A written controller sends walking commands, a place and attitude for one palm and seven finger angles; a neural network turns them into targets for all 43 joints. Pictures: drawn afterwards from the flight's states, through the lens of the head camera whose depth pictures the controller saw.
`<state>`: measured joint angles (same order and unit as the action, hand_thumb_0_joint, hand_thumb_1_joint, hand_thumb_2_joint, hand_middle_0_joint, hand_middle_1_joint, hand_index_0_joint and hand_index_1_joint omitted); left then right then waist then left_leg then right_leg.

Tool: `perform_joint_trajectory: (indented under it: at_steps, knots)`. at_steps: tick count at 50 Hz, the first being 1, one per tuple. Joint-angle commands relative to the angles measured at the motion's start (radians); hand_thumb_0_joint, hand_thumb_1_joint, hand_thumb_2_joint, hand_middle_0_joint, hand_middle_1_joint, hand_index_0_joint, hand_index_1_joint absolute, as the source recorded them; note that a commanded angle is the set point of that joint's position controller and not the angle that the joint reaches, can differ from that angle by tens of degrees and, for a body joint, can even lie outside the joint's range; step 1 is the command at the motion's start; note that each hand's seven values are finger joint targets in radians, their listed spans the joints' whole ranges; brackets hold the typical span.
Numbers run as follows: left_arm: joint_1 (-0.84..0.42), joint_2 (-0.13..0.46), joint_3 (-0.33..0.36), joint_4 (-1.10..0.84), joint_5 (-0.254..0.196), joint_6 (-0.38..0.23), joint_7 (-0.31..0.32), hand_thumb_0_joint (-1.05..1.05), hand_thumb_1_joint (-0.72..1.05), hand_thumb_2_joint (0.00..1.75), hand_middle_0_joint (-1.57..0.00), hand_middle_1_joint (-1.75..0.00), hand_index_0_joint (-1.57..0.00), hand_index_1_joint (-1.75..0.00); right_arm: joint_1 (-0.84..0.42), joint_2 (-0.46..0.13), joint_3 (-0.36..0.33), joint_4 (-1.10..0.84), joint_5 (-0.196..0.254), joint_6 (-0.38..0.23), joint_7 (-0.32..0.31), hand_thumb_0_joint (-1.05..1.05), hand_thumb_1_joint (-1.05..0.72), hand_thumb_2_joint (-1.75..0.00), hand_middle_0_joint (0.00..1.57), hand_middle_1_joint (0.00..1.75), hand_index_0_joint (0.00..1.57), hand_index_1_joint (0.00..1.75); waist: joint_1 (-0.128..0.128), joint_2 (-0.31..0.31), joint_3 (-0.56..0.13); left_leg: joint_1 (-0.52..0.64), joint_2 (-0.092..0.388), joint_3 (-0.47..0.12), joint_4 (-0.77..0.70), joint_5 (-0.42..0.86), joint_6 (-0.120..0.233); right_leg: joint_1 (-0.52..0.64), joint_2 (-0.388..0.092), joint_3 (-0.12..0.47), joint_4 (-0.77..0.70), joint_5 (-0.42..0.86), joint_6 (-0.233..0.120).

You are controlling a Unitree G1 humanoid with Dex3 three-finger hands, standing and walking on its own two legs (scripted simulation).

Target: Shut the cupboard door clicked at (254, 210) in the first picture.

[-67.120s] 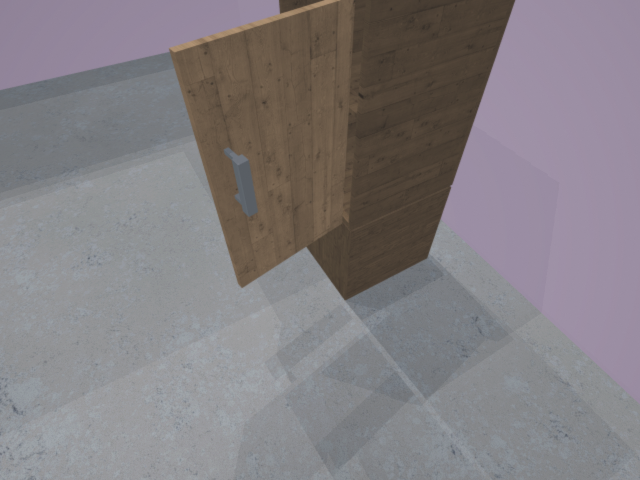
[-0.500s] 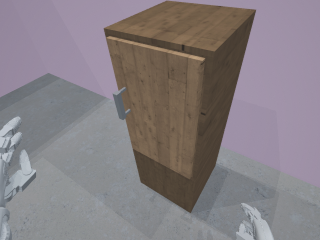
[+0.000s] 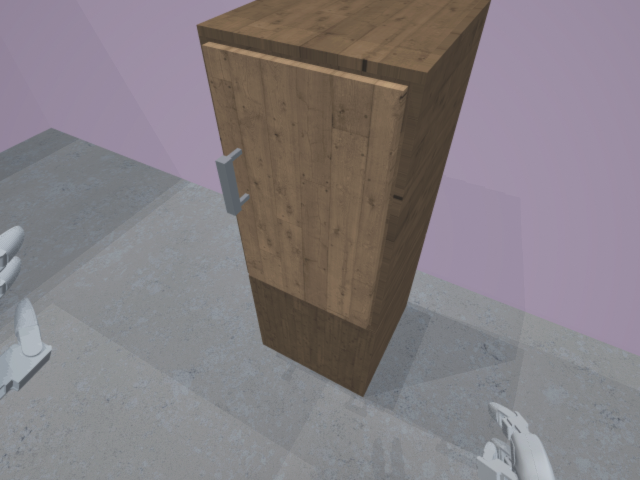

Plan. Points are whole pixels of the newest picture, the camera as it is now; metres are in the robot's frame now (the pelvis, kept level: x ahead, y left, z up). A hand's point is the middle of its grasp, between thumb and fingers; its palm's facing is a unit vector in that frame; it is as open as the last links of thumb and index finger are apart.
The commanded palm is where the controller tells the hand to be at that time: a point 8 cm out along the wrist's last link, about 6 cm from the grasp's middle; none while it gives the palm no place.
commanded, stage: step back with the hand held close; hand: left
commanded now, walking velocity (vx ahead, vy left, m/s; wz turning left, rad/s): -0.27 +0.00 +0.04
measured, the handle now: (235, 181) +0.65 +0.21 +0.01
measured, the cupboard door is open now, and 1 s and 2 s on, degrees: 0 0 0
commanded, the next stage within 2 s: stop stepping back and stand still in 0.78 s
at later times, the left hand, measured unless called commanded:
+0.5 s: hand out of the picture +0.11 +0.28 +0.17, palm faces +0.46 -0.77 -0.44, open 7.4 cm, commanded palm +0.05 +0.31 +0.18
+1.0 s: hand out of the picture +0.00 +0.22 +0.19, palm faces +0.35 -0.80 -0.49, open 7.4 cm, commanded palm -0.06 +0.28 +0.18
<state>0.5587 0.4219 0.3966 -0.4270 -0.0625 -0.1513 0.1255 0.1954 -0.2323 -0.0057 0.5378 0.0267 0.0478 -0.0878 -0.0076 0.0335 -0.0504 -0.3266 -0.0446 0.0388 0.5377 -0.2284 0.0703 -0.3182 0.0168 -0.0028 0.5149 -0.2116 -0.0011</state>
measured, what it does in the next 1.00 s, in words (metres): walks backwards: right foot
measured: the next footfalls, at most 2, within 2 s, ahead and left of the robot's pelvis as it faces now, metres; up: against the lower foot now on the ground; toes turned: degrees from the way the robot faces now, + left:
right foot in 0.74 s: -0.19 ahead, -0.09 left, +0.00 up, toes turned +1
left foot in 1.18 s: -0.14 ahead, +0.13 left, +0.00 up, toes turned +2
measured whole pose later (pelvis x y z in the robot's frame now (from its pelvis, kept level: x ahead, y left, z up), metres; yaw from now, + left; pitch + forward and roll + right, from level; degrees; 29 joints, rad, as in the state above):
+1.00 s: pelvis -0.19 -0.03 -0.02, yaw +2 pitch +0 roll -3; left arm 0.57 0.54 0.49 -0.63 -0.08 -0.27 0.09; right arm 0.17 -0.15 0.00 0.61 0.00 -0.09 -0.05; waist -0.04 -0.02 -0.01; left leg -0.64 0.06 0.02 0.66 -0.20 -0.02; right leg -0.16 0.08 -0.02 0.59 -0.44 -0.04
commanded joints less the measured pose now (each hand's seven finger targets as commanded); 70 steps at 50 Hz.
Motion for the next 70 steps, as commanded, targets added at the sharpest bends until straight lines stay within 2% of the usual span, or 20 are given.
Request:
perform_joint_trajectory:
  at_steps: [1,4,8,15,19,27,33,37,41,44,46,47,48,49,51,54,57,61,63,70]
  knots:
    - [-0.084,0.178,0.14,-0.213,0.023,-0.086,0.035,0.0,0.9,0.9,-0.2,-0.3,-0.2,-0.3,-0.095,-0.145,-0.041,-0.159,-0.008,-0.071,-0.017,0.0,-0.9,-0.9,0.2,0.3,0.2,0.3,0.005,0.057,0.006,-0.323,0.174,-0.218,-0.247,-0.375,0.031,0.213,-0.05,0.096,-0.009,-0.099,0.003]
    - [-0.145,0.201,0.168,-0.269,0.047,-0.112,0.04,0.0,0.9,0.9,-0.2,-0.3,-0.2,-0.3,-0.093,-0.156,-0.045,-0.155,-0.019,-0.097,-0.022,0.0,-0.9,-0.9,0.2,0.3,0.2,0.3,0.012,0.169,0.0,-0.468,0.237,-0.294,-0.358,-0.51,0.062,0.34,0.016,0.046,0.15,-0.02,0.021]
    - [-0.142,0.176,0.165,-0.27,0.054,-0.128,0.034,0.0,0.9,0.9,-0.2,-0.3,-0.2,-0.3,-0.071,-0.146,-0.049,-0.145,-0.026,-0.127,-0.015,0.0,-0.9,-0.9,0.2,0.3,0.2,0.3,0.009,0.139,-0.012,-0.487,0.232,-0.282,-0.304,-0.491,0.066,0.364,0.025,0.063,0.18,0.035,0.017]
    - [-0.065,0.173,0.147,-0.254,0.019,-0.154,0.035,0.0,0.9,0.9,-0.2,-0.3,-0.2,-0.3,-0.061,-0.121,-0.053,-0.108,-0.021,-0.148,0.011,0.0,-0.9,-0.9,0.2,0.3,0.2,0.3,-0.003,-0.071,-0.063,-0.137,0.1,-0.144,-0.012,-0.207,-0.024,0.002,-0.122,0.25,-0.109,-0.092,-0.06]
    - [-0.088,0.205,0.159,-0.262,0.018,-0.166,0.054,0.0,0.9,0.9,-0.2,-0.3,-0.2,-0.3,-0.066,-0.121,-0.059,-0.086,-0.025,-0.147,0.011,0.0,-0.9,-0.9,0.2,0.3,0.2,0.3,-0.012,-0.05,-0.041,-0.051,0.084,-0.135,0.036,-0.147,-0.042,-0.122,-0.151,0.25,-0.171,-0.151,-0.08]
    - [-0.091,0.196,0.209,-0.276,0.04,-0.187,0.035,0.0,0.9,0.9,-0.2,-0.3,-0.2,-0.3,-0.083,-0.14,-0.064,-0.089,-0.041,-0.174,-0.011,0.0,-0.9,-0.9,0.2,0.3,0.2,0.3,0.009,0.214,-0.064,-0.519,0.361,-0.406,-0.442,-0.586,0.081,0.341,0.098,0.035,0.372,-0.098,0.02]
    - [-0.03,0.173,0.167,-0.29,-0.006,-0.185,0.017,0.0,0.9,0.9,-0.2,-0.3,-0.2,-0.3,-0.075,-0.108,-0.063,-0.049,-0.041,-0.208,0.013,0.0,-0.9,-0.9,0.2,0.3,0.2,0.3,0.013,0.157,-0.112,-0.089,0.296,-0.258,-0.334,-0.282,-0.007,0.095,0.06,-0.003,0.035,-0.267,-0.013]
    - [-0.093,0.2,0.161,-0.336,-0.007,-0.227,0.015,0.0,0.9,0.9,-0.2,-0.3,-0.2,-0.3,-0.054,-0.098,-0.054,0.003,-0.048,-0.218,0.016,0.0,-0.9,-0.9,0.2,0.3,0.2,0.3,0.012,0.102,-0.204,0.247,0.231,-0.115,-0.131,0.286,-0.076,-0.032,-0.02,0.086,-0.205,-0.03,-0.029]
    - [-0.218,0.214,0.148,-0.454,0.001,-0.232,0.013,0.0,0.9,0.9,-0.2,-0.3,-0.2,-0.3,-0.054,-0.095,-0.079,0.003,-0.024,-0.237,0.015,0.0,-0.9,-0.9,0.2,0.3,0.2,0.3,-0.007,0.099,-0.431,0.592,0.228,-0.039,-0.025,0.805,-0.038,-0.075,0.042,0.002,-0.022,0.225,0.054]
    - [-0.028,0.296,0.28,-0.417,-0.03,-0.198,0.002,0.0,0.9,0.9,-0.2,-0.3,-0.2,-0.3,-0.113,-0.094,-0.077,-0.061,-0.032,-0.233,0.029,0.0,-0.9,-0.9,0.2,0.3,0.2,0.3,0.029,0.173,-0.375,0.383,0.283,-0.126,-0.189,0.386,-0.015,-0.016,0.077,-0.023,0.054,-0.26,0.033]
    - [0.066,0.269,0.286,-0.374,-0.049,-0.164,-0.004,0.0,0.9,0.9,-0.2,-0.3,-0.2,-0.3,-0.141,-0.072,-0.052,-0.112,-0.021,-0.199,0.031,0.0,-0.9,-0.9,0.2,0.3,0.2,0.3,0.027,0.188,-0.194,0.091,0.181,-0.02,-0.197,-0.182,-0.098,0.059,0.028,-0.025,-0.137,-0.322,-0.054]
    - [0.097,0.282,0.299,-0.338,-0.05,-0.157,0.003,0.0,0.9,0.9,-0.2,-0.3,-0.2,-0.3,-0.125,-0.06,-0.046,-0.103,-0.016,-0.176,0.024,0.0,-0.9,-0.9,0.2,0.3,0.2,0.3,0.004,0.039,-0.116,0.12,0.086,0.06,0.084,-0.175,-0.142,-0.145,-0.12,0.132,-0.28,-0.443,-0.116]
    - [0.094,0.274,0.275,-0.309,-0.048,-0.14,0.011,0.0,0.9,0.9,-0.2,-0.3,-0.2,-0.3,-0.114,-0.063,-0.052,-0.086,-0.008,-0.157,0.018,0.0,-0.9,-0.9,0.2,0.3,0.2,0.3,0.003,-0.165,-0.016,0.119,0.031,-0.031,0.442,-0.168,-0.145,-0.417,-0.324,0.4,-0.41,-0.637,-0.189]
    - [0.062,0.313,0.314,-0.324,-0.045,-0.121,0.028,0.0,0.9,0.9,-0.2,-0.3,-0.2,-0.3,-0.111,-0.08,-0.069,-0.063,-0.016,-0.145,0.017,0.0,-0.9,-0.9,0.2,0.3,0.2,0.3,0.012,-0.217,0.028,0.068,0.046,-0.134,0.689,-0.205,-0.136,-0.539,-0.418,0.471,-0.429,-0.682,-0.264]
    - [-0.002,0.236,0.241,-0.237,-0.023,-0.086,0.033,0.0,0.9,0.9,-0.2,-0.3,-0.2,-0.3,-0.095,-0.05,-0.038,-0.041,-0.018,-0.119,0.005,0.0,-0.9,-0.9,0.2,0.3,0.2,0.3,-0.022,-0.157,0.136,-0.191,0.111,-0.156,0.656,-0.136,-0.109,-0.376,-0.342,0.297,-0.358,-0.517,-0.214]
    - [-0.29,0.164,0.084,-0.091,0.01,-0.083,0.041,0.0,0.9,0.9,-0.2,-0.3,-0.2,-0.3,-0.109,-0.092,-0.019,-0.047,-0.014,-0.157,-0.014,0.0,-0.9,-0.9,0.2,0.3,0.2,0.3,-0.033,-0.108,0.253,-0.098,0.137,-0.069,0.268,-0.137,-0.077,-0.278,-0.237,0.112,-0.267,-0.352,-0.101]
    - [-0.372,0.102,-0.007,0.028,0.035,-0.066,0.056,0.0,0.9,0.9,-0.2,-0.3,-0.2,-0.3,-0.031,-0.122,-0.038,-0.003,-0.013,-0.189,-0.027,0.0,-0.9,-0.9,0.2,0.3,0.2,0.3,-0.02,-0.087,0.162,0.036,0.087,-0.018,0.013,-0.064,-0.052,-0.097,-0.176,0.054,-0.147,-0.183,-0.056]
    - [-0.176,0.185,0.081,-0.264,0.02,-0.086,0.055,0.0,0.9,0.9,-0.2,-0.3,-0.2,-0.3,-0.022,-0.113,-0.042,-0.062,-0.009,-0.218,-0.02,0.0,-0.9,-0.9,0.2,0.3,0.2,0.3,0.002,0.096,-0.058,0.146,0.184,-0.189,-0.122,0.241,0.0,0.052,-0.026,-0.045,0.082,0.044,0.017]
    - [-0.139,0.231,0.143,-0.465,0.009,-0.104,0.045,0.0,0.9,0.9,-0.2,-0.3,-0.2,-0.3,-0.041,-0.091,-0.034,-0.065,-0.024,-0.23,0.0,0.0,-0.9,-0.9,0.2,0.3,0.2,0.3,-0.003,0.17,-0.116,0.176,0.215,-0.259,-0.188,0.31,-0.001,0.047,0.017,-0.058,0.137,-0.085,0.032]
    - [0.062,0.231,0.245,-0.357,0.006,-0.111,0.074,0.0,0.9,0.9,-0.2,-0.3,-0.2,-0.3,-0.03,-0.081,-0.025,-0.05,-0.036,-0.227,0.017,0.0,-0.9,-0.9,0.2,0.3,0.2,0.3,-0.005,0.263,-0.073,-0.113,0.188,-0.096,-0.187,-0.361,-0.035,0.236,-0.005,-0.052,-0.037,-0.19,-0.035]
